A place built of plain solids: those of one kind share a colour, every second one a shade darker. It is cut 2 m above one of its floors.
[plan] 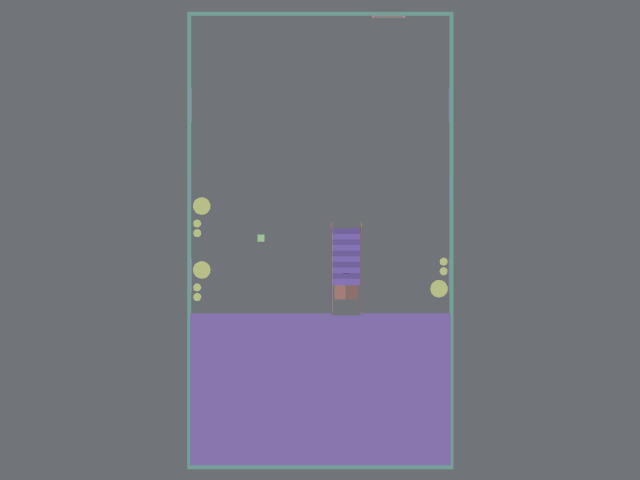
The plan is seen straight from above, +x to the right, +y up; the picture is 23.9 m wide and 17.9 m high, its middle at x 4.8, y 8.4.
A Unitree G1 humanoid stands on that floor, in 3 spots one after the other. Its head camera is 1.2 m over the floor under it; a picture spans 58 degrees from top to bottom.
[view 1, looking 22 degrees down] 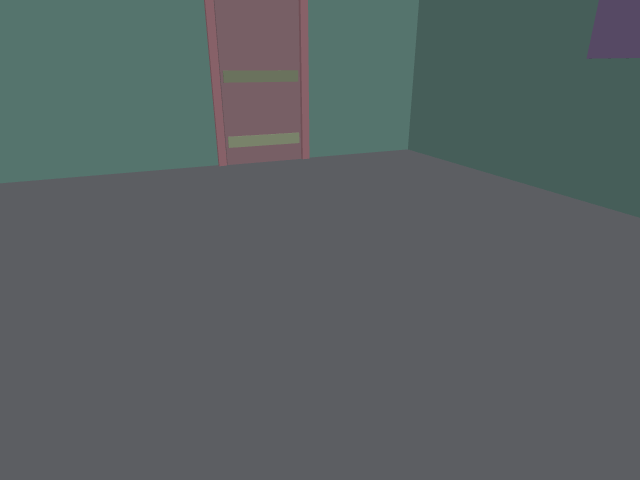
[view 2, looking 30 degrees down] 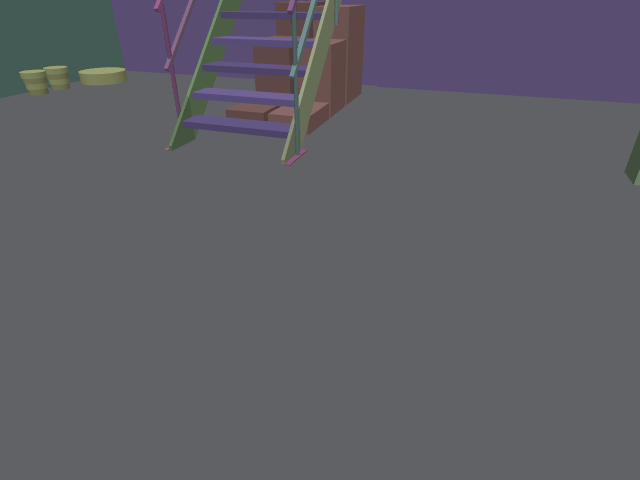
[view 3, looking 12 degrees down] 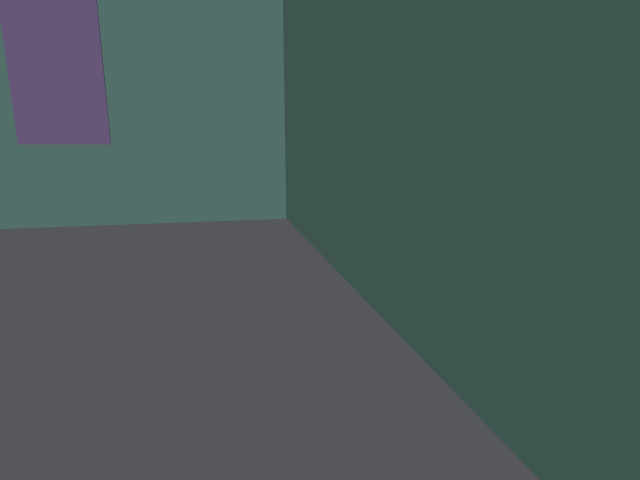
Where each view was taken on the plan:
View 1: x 5.78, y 11.14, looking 67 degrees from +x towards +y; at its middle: ground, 3.20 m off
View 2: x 3.91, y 12.04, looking -71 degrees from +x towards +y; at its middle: ground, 2.40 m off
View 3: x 7.36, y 15.66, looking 167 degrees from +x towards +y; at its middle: wall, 5.01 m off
